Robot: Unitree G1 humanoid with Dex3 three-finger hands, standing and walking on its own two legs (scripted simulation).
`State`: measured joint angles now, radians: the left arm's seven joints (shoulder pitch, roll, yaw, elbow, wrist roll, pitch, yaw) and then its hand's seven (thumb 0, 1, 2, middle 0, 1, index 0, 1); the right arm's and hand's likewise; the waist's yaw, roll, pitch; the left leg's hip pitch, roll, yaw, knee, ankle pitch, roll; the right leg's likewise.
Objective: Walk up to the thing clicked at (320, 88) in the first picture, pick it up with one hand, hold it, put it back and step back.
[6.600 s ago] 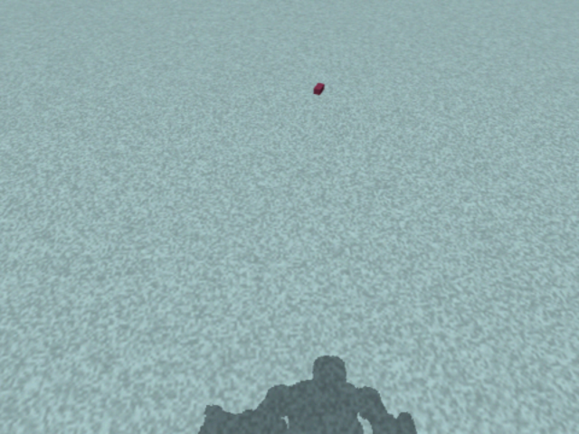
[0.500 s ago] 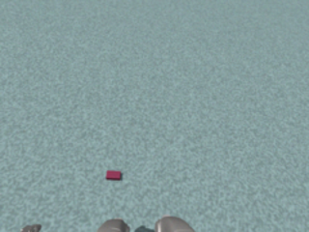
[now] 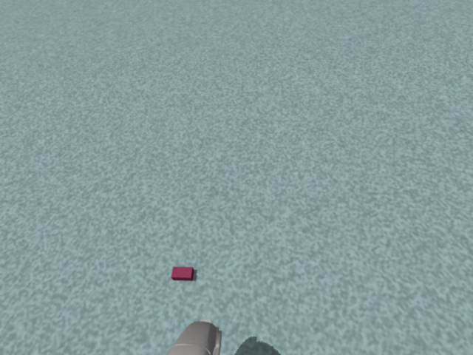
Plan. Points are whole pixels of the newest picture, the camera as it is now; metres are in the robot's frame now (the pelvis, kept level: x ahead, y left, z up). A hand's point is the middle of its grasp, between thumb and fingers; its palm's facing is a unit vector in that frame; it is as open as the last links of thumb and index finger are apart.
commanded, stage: walk up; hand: left
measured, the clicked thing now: (182, 273) +0.48 +0.31 -0.73
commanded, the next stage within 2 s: stand in 1.58 s
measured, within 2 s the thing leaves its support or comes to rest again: neither
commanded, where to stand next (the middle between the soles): +0.08 +0.09 m, yaw +1 degrees
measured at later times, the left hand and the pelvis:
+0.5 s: hand out of the picture +0.08 +0.33 -0.16, palm faces +0.02 -0.92 -0.40, open 7.3 cm; pelvis +0.01 +0.06 -0.01, yaw +2 degrees
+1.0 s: hand out of the picture +0.10 +0.32 -0.13, palm faces +0.02 -0.94 -0.35, open 7.3 cm; pelvis +0.01 +0.06 +0.02, yaw +2 degrees
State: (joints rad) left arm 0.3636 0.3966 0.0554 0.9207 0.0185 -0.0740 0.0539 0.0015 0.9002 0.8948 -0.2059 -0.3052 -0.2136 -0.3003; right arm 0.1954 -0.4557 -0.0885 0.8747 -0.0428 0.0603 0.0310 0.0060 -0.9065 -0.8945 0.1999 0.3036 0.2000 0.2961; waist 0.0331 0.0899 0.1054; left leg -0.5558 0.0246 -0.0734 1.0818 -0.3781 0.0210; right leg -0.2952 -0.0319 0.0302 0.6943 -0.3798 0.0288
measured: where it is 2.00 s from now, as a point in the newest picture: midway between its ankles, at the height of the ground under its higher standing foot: outside the picture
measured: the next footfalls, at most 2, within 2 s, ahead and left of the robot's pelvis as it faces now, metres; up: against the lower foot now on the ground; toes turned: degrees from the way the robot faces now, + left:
left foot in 0.16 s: +0.08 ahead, +0.18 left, +0.00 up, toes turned +1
right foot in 0.40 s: +0.09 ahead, -0.07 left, +0.00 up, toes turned +0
